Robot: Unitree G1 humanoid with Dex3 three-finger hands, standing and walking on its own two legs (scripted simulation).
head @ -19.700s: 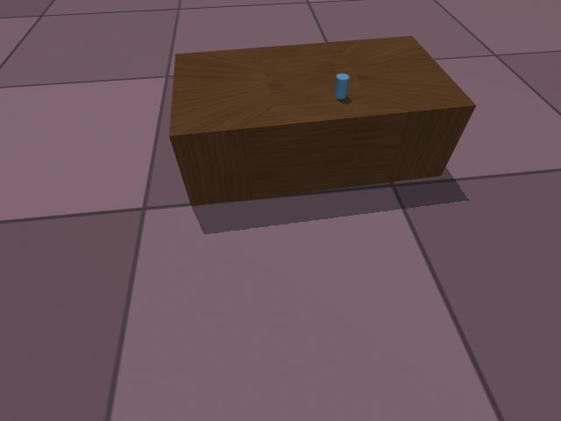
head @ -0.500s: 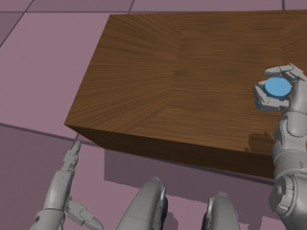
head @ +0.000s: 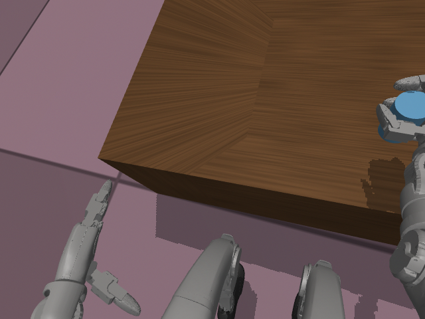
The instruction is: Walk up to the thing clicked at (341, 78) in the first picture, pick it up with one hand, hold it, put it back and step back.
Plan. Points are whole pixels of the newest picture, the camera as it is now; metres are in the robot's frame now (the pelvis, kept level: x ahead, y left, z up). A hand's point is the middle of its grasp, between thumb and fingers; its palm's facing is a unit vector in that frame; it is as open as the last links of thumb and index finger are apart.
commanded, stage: crouch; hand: right
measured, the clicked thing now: (403, 118) +0.52 -0.20 -0.04
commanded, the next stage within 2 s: lower in 0.12 s
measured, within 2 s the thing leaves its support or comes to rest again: rests again in 1.08 s
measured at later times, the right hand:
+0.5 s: hand (391, 118) +0.53 -0.19 -0.07, palm faces +0.17 +0.99 +0.00, open 7.2 cm
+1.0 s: hand (381, 126) +0.54 -0.19 -0.12, palm faces +0.16 +0.99 -0.01, open 7.2 cm
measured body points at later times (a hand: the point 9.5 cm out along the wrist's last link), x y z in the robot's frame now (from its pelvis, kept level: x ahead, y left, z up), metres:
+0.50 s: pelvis -0.01 +0.00 -0.03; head +0.18 -0.07 +0.37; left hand +0.16 +0.24 +0.06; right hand +0.51 -0.24 -0.06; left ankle +0.05 +0.12 -0.58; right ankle +0.03 -0.12 -0.58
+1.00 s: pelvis -0.02 +0.00 -0.06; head +0.20 -0.08 +0.32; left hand +0.15 +0.26 +0.06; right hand +0.52 -0.24 -0.11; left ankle +0.05 +0.12 -0.58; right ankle +0.03 -0.12 -0.58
